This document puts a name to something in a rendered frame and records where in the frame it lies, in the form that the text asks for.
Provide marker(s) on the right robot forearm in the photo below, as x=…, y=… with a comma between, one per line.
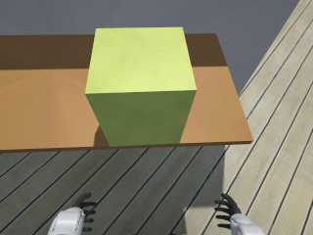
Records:
x=242, y=225

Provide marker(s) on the table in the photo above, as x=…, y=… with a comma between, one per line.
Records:
x=43, y=106

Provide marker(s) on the left robot hand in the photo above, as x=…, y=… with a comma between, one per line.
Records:
x=79, y=204

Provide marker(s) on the left robot forearm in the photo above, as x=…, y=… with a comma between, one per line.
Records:
x=68, y=222

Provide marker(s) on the right robot hand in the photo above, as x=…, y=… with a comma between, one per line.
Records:
x=232, y=209

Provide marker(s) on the carton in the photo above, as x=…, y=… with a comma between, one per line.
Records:
x=140, y=84

